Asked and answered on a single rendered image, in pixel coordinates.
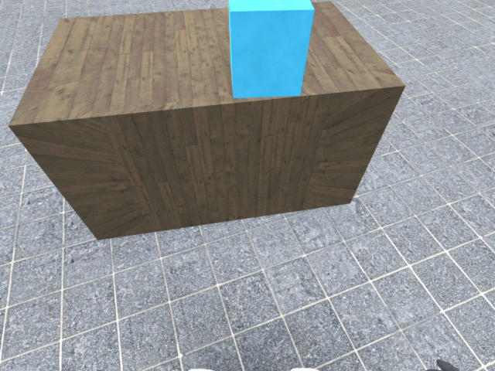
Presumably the pedestal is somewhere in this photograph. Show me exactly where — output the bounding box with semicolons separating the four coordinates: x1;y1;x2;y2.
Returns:
9;1;405;240

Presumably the carton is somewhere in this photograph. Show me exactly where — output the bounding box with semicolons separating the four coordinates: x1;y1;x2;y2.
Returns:
228;0;315;98

